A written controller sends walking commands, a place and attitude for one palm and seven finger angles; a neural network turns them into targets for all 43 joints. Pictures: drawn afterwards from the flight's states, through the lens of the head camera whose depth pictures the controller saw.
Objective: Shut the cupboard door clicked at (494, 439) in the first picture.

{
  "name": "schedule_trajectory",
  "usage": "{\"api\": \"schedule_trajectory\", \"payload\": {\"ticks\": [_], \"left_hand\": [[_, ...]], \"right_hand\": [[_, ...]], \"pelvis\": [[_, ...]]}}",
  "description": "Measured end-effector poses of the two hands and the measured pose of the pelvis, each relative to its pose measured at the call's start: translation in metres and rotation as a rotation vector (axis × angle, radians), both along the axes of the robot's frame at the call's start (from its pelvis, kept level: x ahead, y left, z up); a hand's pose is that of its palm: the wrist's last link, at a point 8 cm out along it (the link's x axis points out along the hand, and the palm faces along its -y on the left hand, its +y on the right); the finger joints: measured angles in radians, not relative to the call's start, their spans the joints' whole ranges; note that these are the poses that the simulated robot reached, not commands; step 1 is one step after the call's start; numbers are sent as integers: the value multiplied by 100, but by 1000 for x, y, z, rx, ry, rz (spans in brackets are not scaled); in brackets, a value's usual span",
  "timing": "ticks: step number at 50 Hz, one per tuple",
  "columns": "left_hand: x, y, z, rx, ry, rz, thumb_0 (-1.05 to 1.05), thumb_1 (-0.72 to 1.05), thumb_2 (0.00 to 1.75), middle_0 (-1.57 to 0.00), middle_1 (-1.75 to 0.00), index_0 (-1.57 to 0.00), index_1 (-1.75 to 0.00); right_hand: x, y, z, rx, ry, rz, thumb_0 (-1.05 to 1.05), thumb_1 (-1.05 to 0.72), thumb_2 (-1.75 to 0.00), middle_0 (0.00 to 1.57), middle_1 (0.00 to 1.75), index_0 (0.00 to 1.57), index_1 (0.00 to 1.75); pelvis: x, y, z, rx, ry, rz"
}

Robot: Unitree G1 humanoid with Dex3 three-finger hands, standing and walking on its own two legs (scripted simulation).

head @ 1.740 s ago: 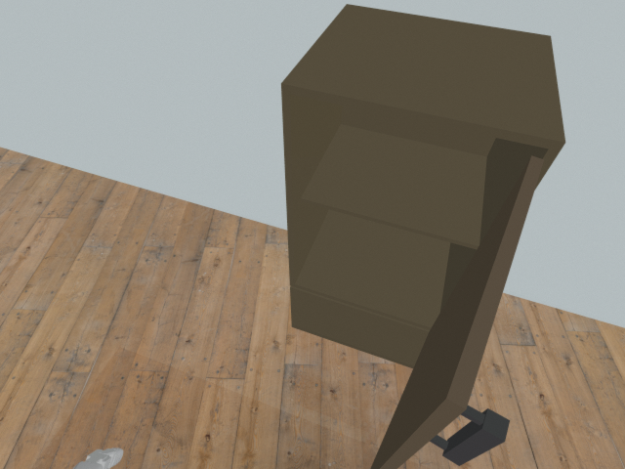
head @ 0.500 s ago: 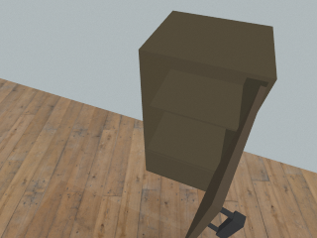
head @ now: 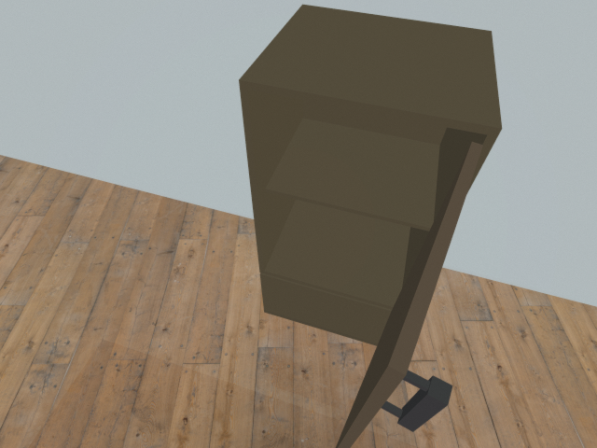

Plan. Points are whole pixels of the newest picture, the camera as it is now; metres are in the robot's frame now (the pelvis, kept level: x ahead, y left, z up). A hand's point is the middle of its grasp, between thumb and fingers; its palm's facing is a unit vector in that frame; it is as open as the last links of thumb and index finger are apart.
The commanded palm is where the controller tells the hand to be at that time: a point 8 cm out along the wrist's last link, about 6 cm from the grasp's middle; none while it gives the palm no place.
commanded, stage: walk to a spot facing it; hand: left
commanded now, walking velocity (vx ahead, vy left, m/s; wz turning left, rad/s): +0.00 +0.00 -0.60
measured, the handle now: (406, 398) +0.21 -0.13 -0.05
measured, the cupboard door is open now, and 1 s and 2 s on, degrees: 79 79 83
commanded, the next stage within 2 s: none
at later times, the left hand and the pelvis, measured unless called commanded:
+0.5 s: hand out of the picture +0.08 +0.20 -0.16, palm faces -0.15 -0.96 -0.23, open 7.4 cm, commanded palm none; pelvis -0.02 +0.01 +0.00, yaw -15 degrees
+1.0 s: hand out of the picture +0.15 +0.14 -0.16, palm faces -0.54 -0.80 -0.26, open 7.4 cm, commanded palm none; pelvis -0.06 +0.03 -0.01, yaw -34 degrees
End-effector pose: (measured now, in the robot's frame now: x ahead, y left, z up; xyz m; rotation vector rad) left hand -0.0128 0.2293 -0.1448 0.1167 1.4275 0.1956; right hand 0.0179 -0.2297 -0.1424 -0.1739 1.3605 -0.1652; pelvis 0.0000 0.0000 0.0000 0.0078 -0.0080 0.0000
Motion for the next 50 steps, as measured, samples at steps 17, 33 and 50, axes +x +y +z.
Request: {"api": "schedule_trajectory", "payload": {"ticks": [17, 33, 50], "left_hand": [[53, -6, 19, 50, -114, -151, 1, 91, 90, -20, -30, -20, -30], [139, 46, 10, 14, -219, -386, 1, 91, 90, -20, -30, -20, -30], [180, -49, 22, -15, -301, -723, 1, 91, 90, -20, -30, -20, -30]], "right_hand": [[25, -52, 12, -53, -180, -108, 1, -90, -90, 20, 29, 20, 30], [-42, -1, 42, -156, -238, -265, 1, -90, -90, 20, 29, 20, 30], [-227, 32, -5, -66, 17, -633, 1, -90, -90, 20, 30, 20, 30]], "pelvis": [[-15, -16, 3, 9, 16, -163], [-29, 39, 2, -22, -5, -373], [-64, 31, -10, -30, 3, -599]]}}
